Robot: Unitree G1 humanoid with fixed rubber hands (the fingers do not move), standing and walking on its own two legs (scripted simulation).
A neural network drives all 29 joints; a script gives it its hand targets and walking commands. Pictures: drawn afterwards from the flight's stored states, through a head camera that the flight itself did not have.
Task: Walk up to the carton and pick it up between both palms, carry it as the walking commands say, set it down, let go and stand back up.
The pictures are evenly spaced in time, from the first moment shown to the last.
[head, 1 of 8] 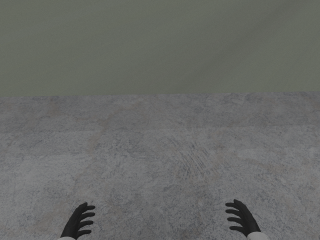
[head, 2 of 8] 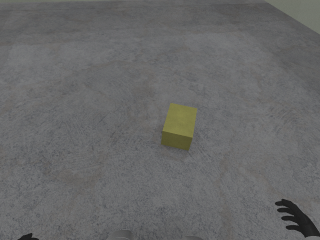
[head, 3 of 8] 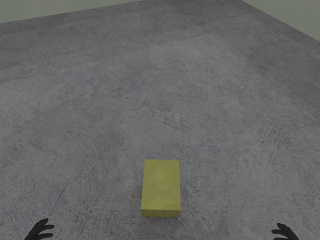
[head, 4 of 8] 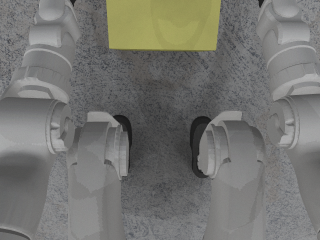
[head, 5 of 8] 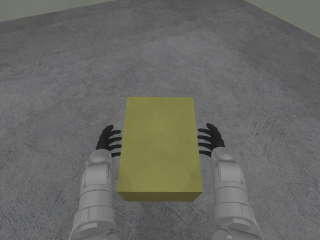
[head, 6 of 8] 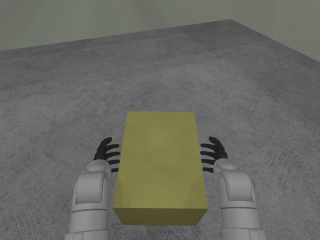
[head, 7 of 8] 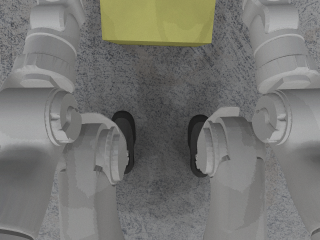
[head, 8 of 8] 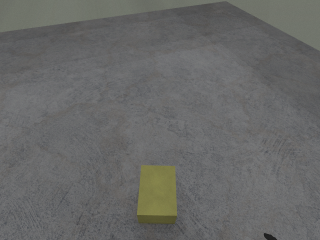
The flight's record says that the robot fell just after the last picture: no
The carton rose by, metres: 0.68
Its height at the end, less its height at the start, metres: +0.00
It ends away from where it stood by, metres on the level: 0.03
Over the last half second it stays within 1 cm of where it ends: yes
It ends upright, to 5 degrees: yes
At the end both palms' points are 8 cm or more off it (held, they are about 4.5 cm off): yes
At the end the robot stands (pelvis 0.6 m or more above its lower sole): yes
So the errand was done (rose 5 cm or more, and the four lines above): yes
